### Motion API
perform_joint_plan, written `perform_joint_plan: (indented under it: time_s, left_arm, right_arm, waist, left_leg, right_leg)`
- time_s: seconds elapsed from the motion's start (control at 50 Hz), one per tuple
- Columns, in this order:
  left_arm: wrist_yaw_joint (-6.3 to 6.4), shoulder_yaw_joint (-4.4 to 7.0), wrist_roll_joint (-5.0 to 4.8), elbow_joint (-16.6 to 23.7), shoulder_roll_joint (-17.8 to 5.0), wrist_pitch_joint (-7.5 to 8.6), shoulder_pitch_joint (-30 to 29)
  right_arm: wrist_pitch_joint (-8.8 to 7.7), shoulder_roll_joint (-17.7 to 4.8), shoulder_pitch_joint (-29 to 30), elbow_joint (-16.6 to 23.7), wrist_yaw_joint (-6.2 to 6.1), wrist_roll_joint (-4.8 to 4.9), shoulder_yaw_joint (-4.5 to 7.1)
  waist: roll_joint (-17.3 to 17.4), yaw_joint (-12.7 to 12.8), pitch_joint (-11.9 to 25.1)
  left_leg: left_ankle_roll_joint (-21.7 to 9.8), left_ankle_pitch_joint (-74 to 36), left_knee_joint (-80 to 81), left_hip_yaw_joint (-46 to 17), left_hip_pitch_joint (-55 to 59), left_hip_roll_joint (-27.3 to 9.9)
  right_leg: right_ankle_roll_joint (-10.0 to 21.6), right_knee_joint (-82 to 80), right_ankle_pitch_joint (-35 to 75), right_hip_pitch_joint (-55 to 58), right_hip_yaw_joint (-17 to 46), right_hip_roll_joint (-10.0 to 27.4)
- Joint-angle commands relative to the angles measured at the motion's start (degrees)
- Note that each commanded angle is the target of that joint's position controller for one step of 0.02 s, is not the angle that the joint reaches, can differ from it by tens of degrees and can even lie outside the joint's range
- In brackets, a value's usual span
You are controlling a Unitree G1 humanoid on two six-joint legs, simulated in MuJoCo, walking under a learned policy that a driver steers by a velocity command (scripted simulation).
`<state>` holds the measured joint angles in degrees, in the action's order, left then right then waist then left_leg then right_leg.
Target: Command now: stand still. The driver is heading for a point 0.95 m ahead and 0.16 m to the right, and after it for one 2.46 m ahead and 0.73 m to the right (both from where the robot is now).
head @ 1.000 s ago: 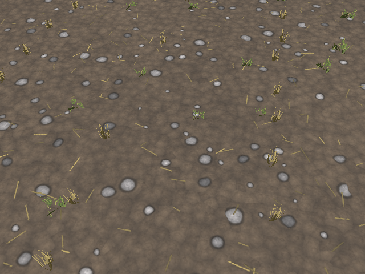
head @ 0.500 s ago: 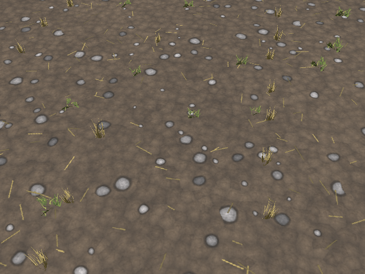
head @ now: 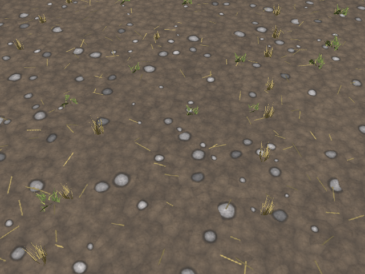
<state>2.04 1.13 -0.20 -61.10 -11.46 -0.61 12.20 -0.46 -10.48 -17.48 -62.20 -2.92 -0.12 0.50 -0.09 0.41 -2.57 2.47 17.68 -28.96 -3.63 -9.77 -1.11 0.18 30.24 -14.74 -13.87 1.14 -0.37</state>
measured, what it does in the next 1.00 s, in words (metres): walks ahead: right foot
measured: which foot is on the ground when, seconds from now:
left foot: down 0.00-0.76, up 0.78-1.00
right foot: down 0.00-0.40, up 0.42-0.74, down 0.76-1.00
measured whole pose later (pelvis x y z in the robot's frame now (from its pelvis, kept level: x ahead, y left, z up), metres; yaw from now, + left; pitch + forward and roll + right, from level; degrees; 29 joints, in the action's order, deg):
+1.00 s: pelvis +0.28 -0.03 +0.01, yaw +1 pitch +1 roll -1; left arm -1.7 0.8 1.6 -56.2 -12.9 5.5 11.0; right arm -3.3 -13.8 -13.3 -53.8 -2.6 0.3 2.6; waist 2.2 0.6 -2.6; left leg 1.0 20.1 -59.1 -2.0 -29.3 -3.7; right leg 4.7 20.1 -5.9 -14.9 -4.4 -3.2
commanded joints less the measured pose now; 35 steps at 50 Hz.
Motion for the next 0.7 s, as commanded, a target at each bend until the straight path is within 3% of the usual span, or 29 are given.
perform_joint_plan:
  time_s: [0.02,0.14,0.16,0.2,0.22,0.26,0.32,0.36,0.38,0.4,0.42,0.44,0.46,0.48,0.52,0.56,0.58,0.62,0.66,0.7]
  left_arm:
    - [0.21,0.80,0.00,1.3,-5.5,0.35,1.8]
    - [0.30,0.56,-0.02,0.7,-5.1,0.34,3.0]
    - [0.35,0.40,0.03,0.1,-4.5,0.28,4.1]
    - [0.62,1.02,-0.65,-0.1,-6.2,0.13,4.9]
    - [0.64,1.18,-0.79,0.2,-6.7,0.37,4.9]
    - [0.31,1.43,-1.13,0.6,-7.0,1.62,6.1]
    - [-0.39,2.28,-1.58,0.3,-9.0,3.20,9.6]
    - [-0.65,2.46,-1.74,1.8,-9.6,3.53,6.7]
    - [-0.79,2.31,-1.89,3.4,-9.3,3.63,2.9]
    - [-0.92,1.79,-2.09,5.3,-7.4,3.95,-1.5]
    - [-1.09,0.91,-2.08,7.2,-3.8,5.14,-4.7]
    - [-1.31,0.67,-1.95,9.2,-3.6,6.68,-6.7]
    - [-1.67,1.06,-1.99,9.6,-5.3,7.58,-7.7]
    - [-2.26,1.08,-2.21,9.5,-5.2,8.23,-6.3]
    - [-3.06,1.34,-1.81,10.3,-5.7,8.87,-7.2]
    - [-3.77,1.03,-1.50,11.6,-4.4,8.64,-9.3]
    - [-4.17,0.56,-1.36,12.4,-3.3,8.41,-10.9]
    - [-4.59,-0.25,-1.07,14.3,-2.0,7.76,-14.1]
    - [-4.45,0.13,-1.45,15.6,-4.2,6.94,-15.3]
    - [-4.16,1.08,-1.69,16.0,-7.3,6.62,-14.0]
  right_arm:
    - [-0.34,-5.1,-3.9,0.4,-0.10,0.03,0.69]
    - [-0.37,-4.7,-4.6,-0.2,-0.03,0.07,0.50]
    - [-0.30,-3.9,-5.9,-0.9,-0.05,0.08,0.31]
    - [-0.15,-4.9,-5.8,-0.5,-0.34,0.58,0.68]
    - [-0.38,-5.1,-5.3,0.2,-0.41,0.67,0.76]
    - [-1.70,-3.9,-5.0,1.1,-0.06,0.95,0.55]
    - [-3.83,-1.9,-4.3,2.4,1.11,1.21,0.23]
    - [-4.72,-1.4,-6.3,2.1,1.67,1.34,0.22]
    - [-4.98,-1.6,-9.3,1.1,1.76,1.30,0.34]
    - [-5.21,-3.4,-14.3,-0.6,1.66,1.28,0.87]
    - [-5.41,-8.1,-21.3,-2.7,1.66,1.95,2.26]
    - [-5.74,-13.1,-25.0,-2.9,2.31,1.90,3.52]
    - [-6.27,-10.4,-23.7,-2.3,2.48,0.74,2.84]
    - [-6.55,-8.9,-21.8,-1.5,2.68,0.36,2.43]
    - [-5.88,-7.2,-18.5,-0.4,2.94,0.63,1.67]
    - [-4.65,-4.6,-16.7,0.6,2.33,0.47,0.80]
    - [-4.28,-4.6,-14.6,1.6,1.85,0.33,0.61]
    - [-4.41,-7.8,-12.3,3.3,1.06,0.41,1.12]
    - [-4.98,-11.2,-13.8,3.0,0.92,1.18,2.15]
    - [-4.98,-11.5,-13.4,2.9,1.00,1.63,2.59]
  waist:
    - [0.3,0.0,-1.1]
    - [0.3,0.0,-1.3]
    - [0.1,-0.1,0.1]
    - [-0.7,0.0,-2.2]
    - [-1.4,0.0,-4.5]
    - [-3.0,0.4,-6.7]
    - [-7.3,0.8,-5.0]
    - [-8.1,-1.4,-4.9]
    - [-6.5,-3.6,-5.7]
    - [-1.3,-5.9,-6.7]
    - [10.7,-8.0,-6.7]
    - [18.8,-9.2,-7.3]
    - [12.2,-8.0,-7.9]
    - [8.4,-6.1,-6.9]
    - [5.2,-4.6,-5.5]
    - [5.7,-4.0,-5.3]
    - [5.8,-3.5,-5.6]
    - [6.8,-3.1,-5.2]
    - [8.2,-2.4,-5.3]
    - [8.3,-0.3,-5.0]
  left_leg:
    - [-1.0,-6.2,5.3,1.7,-5.0,1.0]
    - [-1.2,-6.1,5.5,1.7,-5.4,1.0]
    - [-1.4,-0.9,5.5,2.5,-4.8,1.7]
    - [-3.1,14.9,3.1,3.7,-7.8,3.2]
    - [-4.2,20.1,2.5,3.2,-10.4,2.9]
    - [-5.5,20.1,0.5,2.1,-13.8,1.8]
    - [-5.9,12.3,-6.4,3.9,-14.9,2.4]
    - [-7.2,9.1,-5.7,4.4,-8.8,2.3]
    - [-8.3,9.5,-1.2,3.1,-3.1,1.9]
    - [-9.9,13.3,5.1,-2.7,2.9,-0.5]
    - [-13.2,17.6,13.6,-16.1,10.9,-7.5]
    - [-17.7,10.7,18.6,-32.6,16.6,-18.0]
    - [-18.6,3.5,17.2,-34.9,18.5,-20.0]
    - [-17.7,-2.3,15.9,-31.3,21.0,-19.5]
    - [-15.4,-12.8,16.8,-22.2,22.5,-17.5]
    - [-12.8,-15.7,19.9,-13.8,18.2,-13.7]
    - [-11.9,-15.4,21.1,-9.8,13.2,-11.4]
    - [-10.7,-14.1,23.8,-3.9,1.6,-8.0]
    - [-11.4,-13.5,25.9,-4.3,0.0,-10.1]
    - [-10.4,-23.3,22.5,-3.7,5.2,-11.9]
  right_leg:
    - [1.0,-5.8,4.4,1.9,0.8,1.0]
    - [0.8,-5.6,4.6,1.7,0.6,0.9]
    - [0.9,-6.1,-1.6,2.3,0.2,0.4]
    - [2.5,-6.0,-20.9,-1.0,0.5,-0.2]
    - [3.6,-7.0,-27.3,-3.4,2.3,0.9]
    - [5.7,-8.6,-30.5,-3.9,7.2,4.0]
    - [10.1,-13.3,-32.6,-1.1,18.2,11.0]
    - [10.8,-15.1,-31.3,-5.9,20.4,12.6]
    - [9.3,-12.8,-28.4,-10.8,16.5,10.2]
    - [6.3,-5.4,-23.4,-17.2,8.6,4.9]
    - [2.5,11.3,-13.5,-25.7,-2.0,-1.6]
    - [1.8,23.2,-14.7,-35.6,-3.5,-2.2]
    - [2.7,33.0,-16.4,-41.7,0.6,0.7]
    - [3.8,38.0,-13.4,-45.2,1.6,2.6]
    - [4.3,38.8,-7.6,-47.6,0.6,5.4]
    - [3.3,30.9,-2.5,-42.4,-1.3,6.3]
    - [2.5,24.6,1.6,-37.1,-2.6,5.6]
    - [1.4,12.0,10.3,-21.3,-5.0,2.8]
    - [1.4,7.9,12.8,-13.8,-5.2,1.5]
    - [2.9,3.8,12.5,-11.6,-4.5,0.8]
